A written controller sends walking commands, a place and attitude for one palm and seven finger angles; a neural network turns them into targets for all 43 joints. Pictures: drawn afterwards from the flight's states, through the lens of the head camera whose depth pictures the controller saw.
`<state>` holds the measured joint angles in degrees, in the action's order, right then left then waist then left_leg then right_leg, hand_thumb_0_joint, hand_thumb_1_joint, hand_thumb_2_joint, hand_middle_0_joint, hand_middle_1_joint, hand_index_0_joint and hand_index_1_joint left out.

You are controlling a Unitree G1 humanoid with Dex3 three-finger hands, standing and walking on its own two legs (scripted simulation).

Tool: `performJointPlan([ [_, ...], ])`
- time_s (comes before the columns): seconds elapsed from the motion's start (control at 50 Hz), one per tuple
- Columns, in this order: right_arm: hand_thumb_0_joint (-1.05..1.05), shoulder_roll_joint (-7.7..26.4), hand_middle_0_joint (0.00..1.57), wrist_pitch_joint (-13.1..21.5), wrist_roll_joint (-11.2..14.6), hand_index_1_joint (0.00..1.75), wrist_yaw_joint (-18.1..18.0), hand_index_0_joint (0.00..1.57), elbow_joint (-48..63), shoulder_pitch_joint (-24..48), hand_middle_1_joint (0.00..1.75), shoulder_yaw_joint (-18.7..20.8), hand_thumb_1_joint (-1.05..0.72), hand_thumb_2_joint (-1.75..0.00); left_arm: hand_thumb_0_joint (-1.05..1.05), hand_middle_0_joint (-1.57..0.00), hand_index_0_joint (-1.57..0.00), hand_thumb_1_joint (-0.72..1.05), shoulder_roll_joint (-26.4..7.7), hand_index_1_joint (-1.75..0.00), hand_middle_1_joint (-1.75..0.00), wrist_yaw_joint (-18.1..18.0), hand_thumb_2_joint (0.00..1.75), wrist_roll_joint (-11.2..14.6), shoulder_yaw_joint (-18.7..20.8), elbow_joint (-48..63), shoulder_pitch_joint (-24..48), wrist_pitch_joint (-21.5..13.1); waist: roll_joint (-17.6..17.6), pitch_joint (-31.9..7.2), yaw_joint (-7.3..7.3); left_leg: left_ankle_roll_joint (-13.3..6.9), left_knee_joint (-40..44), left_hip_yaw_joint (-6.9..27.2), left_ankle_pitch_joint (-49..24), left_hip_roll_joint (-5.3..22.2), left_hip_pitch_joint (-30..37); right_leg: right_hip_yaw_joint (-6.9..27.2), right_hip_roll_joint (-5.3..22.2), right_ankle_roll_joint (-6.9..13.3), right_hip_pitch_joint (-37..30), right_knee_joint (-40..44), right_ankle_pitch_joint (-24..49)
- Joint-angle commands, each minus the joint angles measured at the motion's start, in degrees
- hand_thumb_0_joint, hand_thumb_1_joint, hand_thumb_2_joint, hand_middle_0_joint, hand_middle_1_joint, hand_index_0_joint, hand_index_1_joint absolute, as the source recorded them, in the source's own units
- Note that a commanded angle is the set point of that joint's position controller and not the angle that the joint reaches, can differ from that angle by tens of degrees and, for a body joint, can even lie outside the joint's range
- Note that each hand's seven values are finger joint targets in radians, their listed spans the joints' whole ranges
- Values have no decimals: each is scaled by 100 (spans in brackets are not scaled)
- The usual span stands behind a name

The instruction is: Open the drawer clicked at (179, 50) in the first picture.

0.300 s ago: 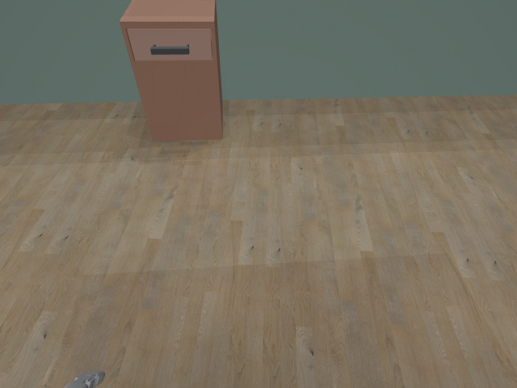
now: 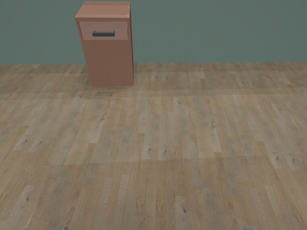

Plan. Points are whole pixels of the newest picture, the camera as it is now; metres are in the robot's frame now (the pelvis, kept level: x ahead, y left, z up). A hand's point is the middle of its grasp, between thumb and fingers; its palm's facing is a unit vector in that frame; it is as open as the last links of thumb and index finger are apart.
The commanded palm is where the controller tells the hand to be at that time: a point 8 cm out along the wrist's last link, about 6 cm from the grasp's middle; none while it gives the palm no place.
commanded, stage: stand and wait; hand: left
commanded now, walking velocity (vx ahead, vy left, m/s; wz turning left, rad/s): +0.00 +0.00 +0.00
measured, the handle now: (103, 33) +1.59 +0.51 -0.19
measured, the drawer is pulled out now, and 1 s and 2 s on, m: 0.00 0.00 0.00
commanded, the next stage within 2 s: look at it before walking up in 0.58 s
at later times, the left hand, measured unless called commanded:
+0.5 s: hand out of the picture +0.05 +0.24 -0.15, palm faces -0.03 -0.94 -0.33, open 7.4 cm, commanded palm none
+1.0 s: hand out of the picture +0.05 +0.24 -0.15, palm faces -0.04 -0.94 -0.33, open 7.4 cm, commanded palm none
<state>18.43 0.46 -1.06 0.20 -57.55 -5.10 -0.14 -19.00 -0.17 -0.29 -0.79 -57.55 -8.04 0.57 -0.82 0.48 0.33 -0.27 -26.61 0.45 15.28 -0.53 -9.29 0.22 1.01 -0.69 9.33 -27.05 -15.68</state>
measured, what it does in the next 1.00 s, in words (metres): stands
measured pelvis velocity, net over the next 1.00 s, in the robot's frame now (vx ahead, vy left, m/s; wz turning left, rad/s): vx -0.02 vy -0.01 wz -0.01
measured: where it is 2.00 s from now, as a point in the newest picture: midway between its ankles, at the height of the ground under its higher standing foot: outside the picture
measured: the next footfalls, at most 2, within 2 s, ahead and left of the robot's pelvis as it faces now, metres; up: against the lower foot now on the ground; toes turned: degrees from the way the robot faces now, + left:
none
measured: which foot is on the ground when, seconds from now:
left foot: down 0.00-1.00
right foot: down 0.00-1.00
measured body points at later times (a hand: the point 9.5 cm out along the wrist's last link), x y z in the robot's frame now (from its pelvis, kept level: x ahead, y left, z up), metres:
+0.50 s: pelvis -0.02 -0.01 +0.00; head -0.03 +0.00 +0.45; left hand +0.05 +0.29 -0.13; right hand +0.04 -0.30 -0.13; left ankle -0.01 +0.12 -0.74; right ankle -0.01 -0.13 -0.74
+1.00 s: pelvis -0.02 -0.01 +0.01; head -0.02 -0.01 +0.46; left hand +0.06 +0.28 -0.13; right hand +0.05 -0.31 -0.13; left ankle -0.01 +0.12 -0.74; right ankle -0.01 -0.13 -0.74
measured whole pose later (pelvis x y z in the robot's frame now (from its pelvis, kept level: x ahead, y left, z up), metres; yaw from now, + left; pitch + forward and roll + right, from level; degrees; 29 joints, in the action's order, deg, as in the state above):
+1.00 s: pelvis -0.02 -0.01 +0.01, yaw -1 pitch -2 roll +0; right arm 19.1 0.4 -0.6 0.4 -63.9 -7.2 0.1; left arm -19.4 0.0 -0.4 -0.6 -62.3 -8.4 0.1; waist -0.6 1.8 -0.1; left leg 0.6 -22.0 0.2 11.3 0.5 -8.7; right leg 0.5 0.0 0.0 9.1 -22.7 -11.6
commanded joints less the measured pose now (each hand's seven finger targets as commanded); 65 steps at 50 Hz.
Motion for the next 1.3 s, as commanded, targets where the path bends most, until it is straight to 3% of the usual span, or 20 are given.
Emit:
performJointPlan([
  [0.0,0,1209,20,135,29,30,-108,20,302,276,30,280,-90,-90,0,-20,-20,90,-1188,-30,-30,-68,90,-28,292,336,275,-174,49,-278,-31,-203,446,471,-1405,647,79,425,575,239,-38,481,1284],
  [0.54,0,1252,20,118,49,30,-65,20,-260,26,30,242,-90,-90,0,-20,-20,90,-1209,-30,-30,-44,90,-36,256,-101,178,-173,85,68,-15,-147,896,600,-335,658,-143,642,564,235,168,984,72],
  [0.84,0,1236,20,144,61,30,-73,20,-289,14,30,238,-90,-90,0,-20,-20,90,-1199,-30,-30,-50,90,-34,258,-110,164,-210,67,-210,-28,-137,796,556,-901,705,76,629,592,248,3,896,753],
  [1.24,0,1259,20,141,67,30,-85,20,-267,119,30,219,-90,-90,0,-20,-20,90,-1221,-30,-30,-53,90,-37,257,-128,199,-212,108,-216,-17,-123,841,503,-1208,735,226,573,591,230,-126,894,1182],
  [1.28,0,528,20,20,24,30,-43,20,-411,-247,30,44,-90,-90,0,-20,-20,90,-526,-30,-30,-85,90,-37,122,-298,-224,-104,17,-318,-10,-36,685,433,-527,631,103,477,573,115,-179,844,193],
])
